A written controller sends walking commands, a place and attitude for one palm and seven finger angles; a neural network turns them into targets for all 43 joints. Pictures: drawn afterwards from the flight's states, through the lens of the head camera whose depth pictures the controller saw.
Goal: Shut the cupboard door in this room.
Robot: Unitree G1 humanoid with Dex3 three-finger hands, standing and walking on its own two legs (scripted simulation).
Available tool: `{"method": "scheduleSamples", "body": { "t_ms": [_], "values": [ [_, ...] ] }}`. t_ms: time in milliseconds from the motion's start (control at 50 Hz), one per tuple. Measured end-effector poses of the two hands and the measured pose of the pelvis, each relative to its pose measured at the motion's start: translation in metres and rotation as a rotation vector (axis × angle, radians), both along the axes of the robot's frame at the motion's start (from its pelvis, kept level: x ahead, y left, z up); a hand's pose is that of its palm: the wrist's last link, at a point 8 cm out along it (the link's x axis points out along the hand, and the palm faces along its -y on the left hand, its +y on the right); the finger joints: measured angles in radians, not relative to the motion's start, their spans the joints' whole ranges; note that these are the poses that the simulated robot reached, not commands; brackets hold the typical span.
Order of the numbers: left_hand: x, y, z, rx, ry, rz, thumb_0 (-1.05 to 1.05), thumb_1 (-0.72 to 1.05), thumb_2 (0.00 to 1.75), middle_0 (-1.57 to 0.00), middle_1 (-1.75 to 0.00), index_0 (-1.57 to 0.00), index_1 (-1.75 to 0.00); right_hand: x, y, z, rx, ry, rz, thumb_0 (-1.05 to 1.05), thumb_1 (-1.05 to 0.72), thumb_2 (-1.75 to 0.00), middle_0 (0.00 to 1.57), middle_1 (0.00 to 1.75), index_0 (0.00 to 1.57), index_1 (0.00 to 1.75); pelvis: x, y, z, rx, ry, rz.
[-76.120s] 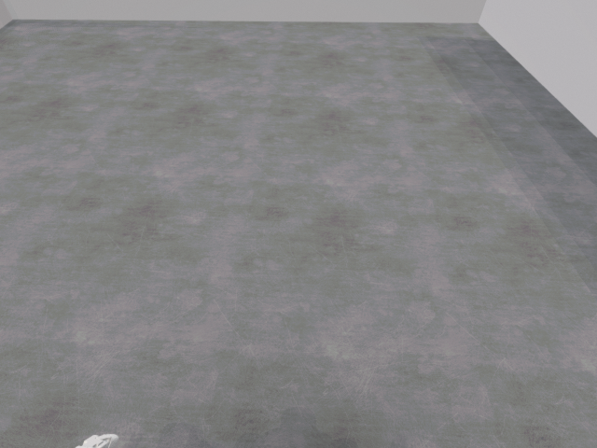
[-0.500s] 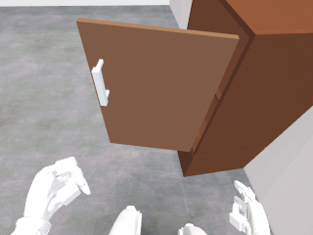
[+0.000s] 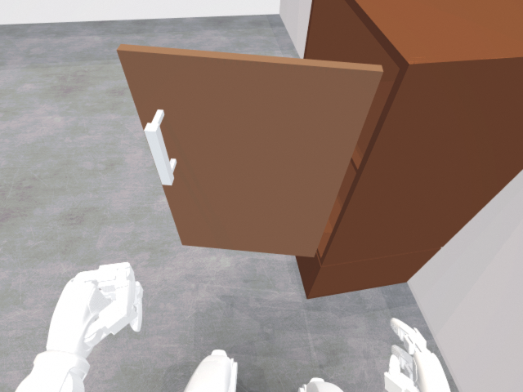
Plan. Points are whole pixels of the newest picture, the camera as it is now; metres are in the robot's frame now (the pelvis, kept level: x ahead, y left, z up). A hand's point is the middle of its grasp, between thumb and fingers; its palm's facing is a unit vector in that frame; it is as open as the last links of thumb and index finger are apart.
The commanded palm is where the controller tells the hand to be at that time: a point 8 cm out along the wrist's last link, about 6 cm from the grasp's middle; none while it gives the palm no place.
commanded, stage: raise the hand and make a fist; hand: left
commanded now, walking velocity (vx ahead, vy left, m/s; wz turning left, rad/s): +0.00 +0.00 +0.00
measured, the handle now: (163, 149) +0.51 +0.22 +0.06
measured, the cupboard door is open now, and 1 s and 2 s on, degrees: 75 75 75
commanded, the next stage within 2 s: bring the fist close to the handle in 0.24 s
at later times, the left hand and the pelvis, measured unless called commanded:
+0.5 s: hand (144, 296) +0.24 +0.18 +0.05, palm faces -0.03 -1.00 -0.05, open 3.1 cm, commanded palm +0.24 +0.23 +0.06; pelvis +0.00 -0.01 -0.01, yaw +0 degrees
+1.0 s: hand (163, 227) +0.34 +0.18 +0.05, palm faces -0.03 -1.00 -0.02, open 3.1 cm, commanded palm +0.33 +0.23 +0.06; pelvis +0.00 -0.01 +0.00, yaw -1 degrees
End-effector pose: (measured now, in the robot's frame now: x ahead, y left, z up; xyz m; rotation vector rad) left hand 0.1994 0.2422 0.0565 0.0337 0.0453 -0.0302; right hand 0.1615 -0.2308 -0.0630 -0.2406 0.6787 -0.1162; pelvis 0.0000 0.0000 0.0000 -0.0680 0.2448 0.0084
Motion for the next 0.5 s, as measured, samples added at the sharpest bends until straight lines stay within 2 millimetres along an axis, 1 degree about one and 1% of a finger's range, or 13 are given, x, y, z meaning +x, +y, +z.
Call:
{"method": "scheduleSamples", "body": {
  "t_ms": [160, 380, 440, 500],
  "values": [
    [0.001, -0.007, 0.002, 0.004, -0.023, 0.003, 0.01, 0.90, 0.90, -1.30, -1.50, -1.30, -1.50, 0.003, -0.010, -0.002, -0.004, -0.001, -0.011, 0.01, -0.90, -0.90, 0.21, 0.30, 0.20, 0.30, 0.002, -0.005, -0.002, 0.007, 0.003, -0.002],
    [0.002, -0.013, 0.002, 0.003, -0.020, 0.003, 0.01, 0.90, 0.90, -1.30, -1.50, -1.30, -1.50, 0.012, -0.009, -0.004, 0.014, -0.014, -0.002, 0.01, -0.90, -0.90, 0.20, 0.30, 0.20, 0.30, 0.004, -0.011, -0.002, 0.013, 0.004, -0.003],
    [0.006, -0.012, 0.001, 0.010, -0.031, 0.003, 0.01, 0.90, 0.90, -1.30, -1.50, -1.30, -1.50, 0.013, -0.009, -0.006, 0.010, -0.011, 0.007, 0.01, -0.90, -0.90, 0.21, 0.30, 0.20, 0.30, 0.003, -0.011, -0.004, 0.012, 0.006, -0.001],
    [0.018, -0.010, -0.001, 0.011, -0.048, 0.003, 0.01, 0.90, 0.90, -1.30, -1.50, -1.31, -1.50, 0.013, -0.010, -0.010, 0.005, -0.001, 0.015, 0.01, -0.90, -0.90, 0.21, 0.30, 0.20, 0.30, 0.001, -0.012, -0.006, 0.009, 0.010, 0.002]
  ]
}}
